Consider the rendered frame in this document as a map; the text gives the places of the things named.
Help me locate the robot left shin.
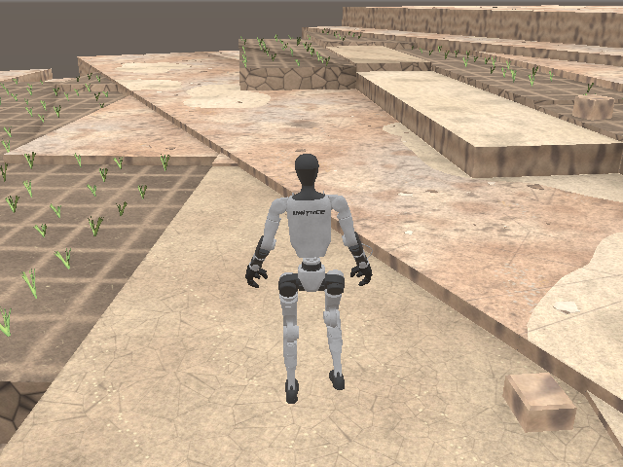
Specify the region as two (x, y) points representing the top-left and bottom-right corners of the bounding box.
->
(283, 326), (297, 390)

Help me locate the left robot forearm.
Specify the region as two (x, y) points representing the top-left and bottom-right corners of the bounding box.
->
(249, 235), (270, 271)

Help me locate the left robot upper arm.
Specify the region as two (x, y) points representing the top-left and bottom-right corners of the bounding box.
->
(260, 197), (288, 251)

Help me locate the humanoid robot torso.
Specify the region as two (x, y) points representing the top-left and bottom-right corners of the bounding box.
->
(286, 191), (332, 292)

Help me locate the right robot upper arm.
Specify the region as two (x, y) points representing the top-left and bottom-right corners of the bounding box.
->
(328, 195), (358, 247)

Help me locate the right robot forearm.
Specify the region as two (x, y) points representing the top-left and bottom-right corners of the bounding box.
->
(348, 232), (369, 269)

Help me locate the robot right hand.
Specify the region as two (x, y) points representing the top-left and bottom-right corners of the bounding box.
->
(350, 264), (373, 286)

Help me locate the robot left hand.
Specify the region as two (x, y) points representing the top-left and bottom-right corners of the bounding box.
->
(245, 265), (268, 288)

